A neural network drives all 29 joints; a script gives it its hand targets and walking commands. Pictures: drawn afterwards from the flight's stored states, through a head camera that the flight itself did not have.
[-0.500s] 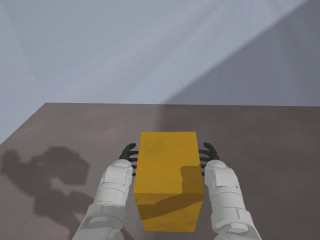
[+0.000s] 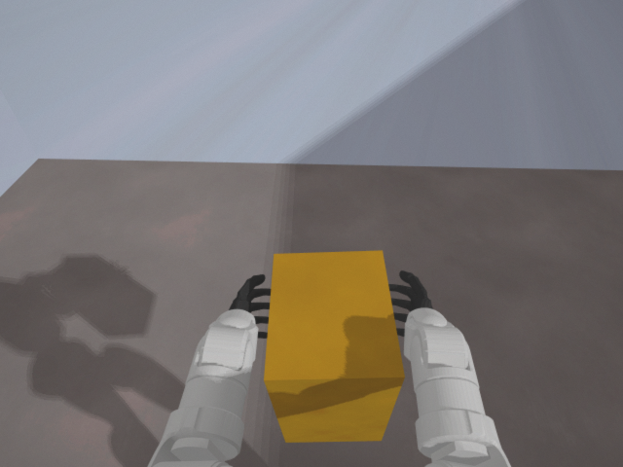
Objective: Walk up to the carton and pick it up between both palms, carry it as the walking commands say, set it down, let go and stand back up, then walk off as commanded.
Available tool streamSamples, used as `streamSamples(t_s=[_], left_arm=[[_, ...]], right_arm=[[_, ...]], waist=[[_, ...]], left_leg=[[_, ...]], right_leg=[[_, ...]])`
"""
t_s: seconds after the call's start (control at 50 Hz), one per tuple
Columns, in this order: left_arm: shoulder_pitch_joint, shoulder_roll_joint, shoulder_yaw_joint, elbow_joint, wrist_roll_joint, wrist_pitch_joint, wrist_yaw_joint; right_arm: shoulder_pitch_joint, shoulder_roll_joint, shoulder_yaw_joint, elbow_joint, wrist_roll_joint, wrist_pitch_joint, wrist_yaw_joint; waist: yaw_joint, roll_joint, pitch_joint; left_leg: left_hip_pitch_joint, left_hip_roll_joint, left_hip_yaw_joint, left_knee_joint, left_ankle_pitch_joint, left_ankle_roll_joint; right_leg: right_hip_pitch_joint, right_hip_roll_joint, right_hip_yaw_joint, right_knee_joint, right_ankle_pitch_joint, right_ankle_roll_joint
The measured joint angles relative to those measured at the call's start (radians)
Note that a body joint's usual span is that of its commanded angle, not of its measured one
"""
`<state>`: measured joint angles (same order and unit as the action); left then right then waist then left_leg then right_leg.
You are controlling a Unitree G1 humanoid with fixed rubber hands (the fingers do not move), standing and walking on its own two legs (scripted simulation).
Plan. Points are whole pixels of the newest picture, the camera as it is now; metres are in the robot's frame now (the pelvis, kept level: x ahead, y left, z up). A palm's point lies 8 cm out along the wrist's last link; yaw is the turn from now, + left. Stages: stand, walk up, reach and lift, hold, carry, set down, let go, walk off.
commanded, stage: set down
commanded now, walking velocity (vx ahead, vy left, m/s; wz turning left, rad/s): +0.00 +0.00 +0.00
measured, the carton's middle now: (330, 353) +0.29 -0.06 -0.04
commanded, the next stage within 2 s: none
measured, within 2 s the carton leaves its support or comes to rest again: neither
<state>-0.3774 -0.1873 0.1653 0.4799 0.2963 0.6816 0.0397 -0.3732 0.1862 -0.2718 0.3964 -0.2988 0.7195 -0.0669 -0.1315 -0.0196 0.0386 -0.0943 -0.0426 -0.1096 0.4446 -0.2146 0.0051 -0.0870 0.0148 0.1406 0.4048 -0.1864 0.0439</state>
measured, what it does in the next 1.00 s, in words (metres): lowers itself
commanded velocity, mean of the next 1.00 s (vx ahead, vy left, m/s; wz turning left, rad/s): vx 0.00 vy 0.00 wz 0.00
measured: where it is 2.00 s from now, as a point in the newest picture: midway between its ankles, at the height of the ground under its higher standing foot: outside the picture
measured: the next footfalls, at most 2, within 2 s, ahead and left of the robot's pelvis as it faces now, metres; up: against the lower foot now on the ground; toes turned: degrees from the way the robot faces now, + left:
none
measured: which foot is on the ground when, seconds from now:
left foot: down 0.00-1.00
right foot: down 0.00-1.00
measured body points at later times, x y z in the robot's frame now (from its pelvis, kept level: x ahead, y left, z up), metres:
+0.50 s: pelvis -0.03 -0.01 -0.02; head +0.03 -0.02 +0.42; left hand +0.33 +0.06 -0.05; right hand +0.30 -0.19 -0.05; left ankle +0.03 +0.12 -0.74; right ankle +0.04 -0.15 -0.74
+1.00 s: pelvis -0.03 +0.00 -0.08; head +0.14 -0.01 +0.34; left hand +0.37 +0.06 -0.15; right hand +0.33 -0.19 -0.14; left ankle +0.03 +0.12 -0.74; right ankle +0.04 -0.15 -0.74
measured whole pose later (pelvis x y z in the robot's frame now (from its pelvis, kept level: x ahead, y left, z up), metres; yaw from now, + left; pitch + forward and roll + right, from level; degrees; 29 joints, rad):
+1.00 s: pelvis -0.03 +0.00 -0.08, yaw +1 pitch +25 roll +0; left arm -0.61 -0.23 0.35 0.63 0.34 0.20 0.09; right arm -0.54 0.23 -0.50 0.49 -0.34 0.21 -0.03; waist -0.12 0.04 -0.05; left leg -1.07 -0.10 -0.14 0.98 -0.33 -0.02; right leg -1.07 0.05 0.13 0.96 -0.33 0.06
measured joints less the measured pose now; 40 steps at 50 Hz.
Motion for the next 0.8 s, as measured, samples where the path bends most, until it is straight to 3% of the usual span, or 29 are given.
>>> streamSamples(t_s=[0.16, 0.4, 0.58, 0.8], left_arm=[[-0.056, -0.022, 0.062, 0.086, 0.042, -0.076, 0.020], [-0.136, -0.052, 0.200, 0.211, 0.109, -0.262, 0.027], [-0.191, -0.048, 0.233, 0.209, 0.106, -0.379, 0.022], [-0.240, -0.036, 0.215, 0.163, 0.067, -0.445, 0.019]], right_arm=[[-0.031, 0.012, -0.065, 0.069, -0.046, -0.088, 0.025], [-0.093, 0.036, -0.163, 0.157, -0.112, -0.252, 0.020], [-0.136, 0.051, -0.207, 0.146, -0.097, -0.378, 0.013], [-0.174, 0.061, -0.228, 0.106, -0.068, -0.473, 0.014]], waist=[[0.005, -0.002, 0.018], [0.004, 0.036, 0.028], [0.012, 0.040, 0.042], [0.025, 0.048, 0.008]], left_leg=[[-0.063, -0.004, 0.008, 0.046, -0.012, -0.001], [-0.269, -0.013, -0.021, 0.178, -0.036, -0.011], [-0.487, -0.021, -0.032, 0.282, -0.044, -0.019], [-0.771, -0.040, -0.030, 0.425, -0.076, -0.028]], right_leg=[[-0.070, 0.003, 0.008, 0.059, -0.017, 0.002], [-0.270, 0.014, -0.019, 0.193, -0.049, -0.002], [-0.489, 0.027, -0.022, 0.296, -0.055, -0.001], [-0.774, 0.034, -0.015, 0.440, -0.089, 0.011]])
